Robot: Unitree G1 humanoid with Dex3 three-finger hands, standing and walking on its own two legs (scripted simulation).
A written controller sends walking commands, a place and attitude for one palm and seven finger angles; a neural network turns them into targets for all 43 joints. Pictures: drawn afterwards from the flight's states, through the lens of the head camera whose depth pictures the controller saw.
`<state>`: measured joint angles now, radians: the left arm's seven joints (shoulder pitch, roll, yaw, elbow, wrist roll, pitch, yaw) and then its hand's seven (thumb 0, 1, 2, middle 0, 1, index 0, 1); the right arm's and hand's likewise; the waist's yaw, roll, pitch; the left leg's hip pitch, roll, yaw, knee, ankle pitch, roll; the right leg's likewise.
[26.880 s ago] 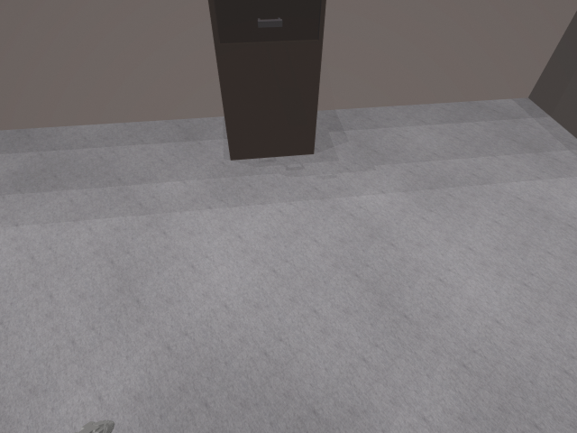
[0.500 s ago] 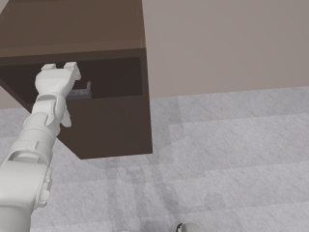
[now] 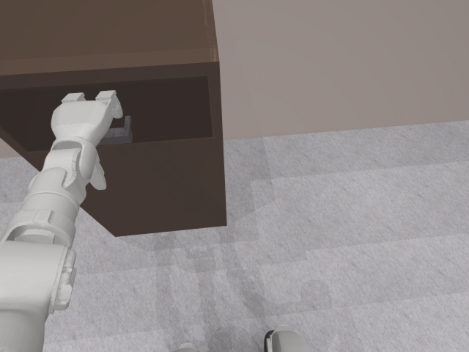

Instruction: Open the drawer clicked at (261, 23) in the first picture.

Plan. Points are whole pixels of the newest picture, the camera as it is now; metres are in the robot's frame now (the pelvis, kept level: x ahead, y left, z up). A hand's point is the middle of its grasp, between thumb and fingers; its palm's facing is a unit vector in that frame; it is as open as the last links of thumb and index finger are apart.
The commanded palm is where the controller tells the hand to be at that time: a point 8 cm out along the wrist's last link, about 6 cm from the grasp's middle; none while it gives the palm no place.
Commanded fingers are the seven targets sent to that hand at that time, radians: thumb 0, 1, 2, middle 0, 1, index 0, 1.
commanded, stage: lower the fingers behind the handle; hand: left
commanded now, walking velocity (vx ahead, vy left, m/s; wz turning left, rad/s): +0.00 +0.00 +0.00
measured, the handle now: (106, 129) +0.55 +0.24 -0.01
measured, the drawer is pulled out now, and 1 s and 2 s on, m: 0.00 0.00 0.00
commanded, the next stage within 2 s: lift the fingers back up to retry in 1.36 s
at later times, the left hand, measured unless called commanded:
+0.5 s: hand (104, 150) +0.48 +0.23 +0.01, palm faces -0.05 +0.00 -1.00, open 13.8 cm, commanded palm +0.46 +0.23 +0.05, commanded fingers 0.00 -0.50 0.30 -0.30 -1.20 -0.30 -1.20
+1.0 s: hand (102, 154) +0.48 +0.24 +0.00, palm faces -0.02 +0.02 -1.00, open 14.0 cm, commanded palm +0.46 +0.23 +0.02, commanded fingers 0.00 -0.50 0.30 -0.30 -1.20 -0.30 -1.20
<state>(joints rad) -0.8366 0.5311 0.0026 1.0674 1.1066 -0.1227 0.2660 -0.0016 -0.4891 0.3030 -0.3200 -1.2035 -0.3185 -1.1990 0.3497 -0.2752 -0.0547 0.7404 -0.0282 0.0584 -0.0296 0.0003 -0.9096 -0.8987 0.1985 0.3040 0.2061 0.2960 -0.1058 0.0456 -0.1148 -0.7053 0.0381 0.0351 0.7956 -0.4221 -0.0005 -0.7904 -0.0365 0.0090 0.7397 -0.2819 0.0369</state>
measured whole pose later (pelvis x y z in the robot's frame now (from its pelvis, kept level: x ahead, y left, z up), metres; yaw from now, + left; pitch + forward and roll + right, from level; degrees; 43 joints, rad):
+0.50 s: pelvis +0.00 +0.00 -0.01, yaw +0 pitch +22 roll -1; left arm -0.82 0.50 0.00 1.07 1.13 -0.10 0.35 0.00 -0.49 0.30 -0.32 -1.20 -0.32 -1.20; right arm 0.32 -0.26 -0.06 0.75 -0.05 0.06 -0.01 0.00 -0.91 -0.90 0.20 0.30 0.21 0.30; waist -0.11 0.05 -0.14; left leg -0.81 0.04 0.02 0.89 -0.46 0.00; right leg -0.88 -0.04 0.00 0.83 -0.32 0.04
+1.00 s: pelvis -0.02 +0.00 -0.03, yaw +0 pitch +24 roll -1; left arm -0.87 0.55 0.01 1.09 1.12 -0.09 0.36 0.00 -0.49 0.30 -0.26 -1.19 -0.28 -1.22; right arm 0.32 -0.28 -0.05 0.74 -0.04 0.06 -0.02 0.00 -0.91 -0.90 0.20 0.30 0.21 0.30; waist -0.12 0.04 -0.15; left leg -0.94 0.04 0.02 1.01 -0.49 0.00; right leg -1.02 -0.04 0.01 0.94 -0.34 0.03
